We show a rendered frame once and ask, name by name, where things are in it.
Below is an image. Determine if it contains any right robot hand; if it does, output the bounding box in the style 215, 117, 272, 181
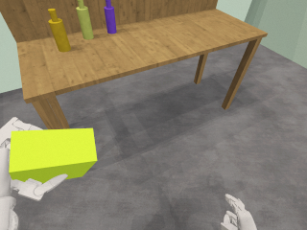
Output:
221, 194, 257, 230

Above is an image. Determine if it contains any left robot hand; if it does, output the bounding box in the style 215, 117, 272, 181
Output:
0, 117, 68, 201

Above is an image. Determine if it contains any robot left forearm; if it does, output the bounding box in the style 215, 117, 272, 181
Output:
0, 196, 20, 230

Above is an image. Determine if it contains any sponge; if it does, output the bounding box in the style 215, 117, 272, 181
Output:
9, 127, 98, 184

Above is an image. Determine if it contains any table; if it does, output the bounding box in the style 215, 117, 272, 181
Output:
0, 0, 268, 130

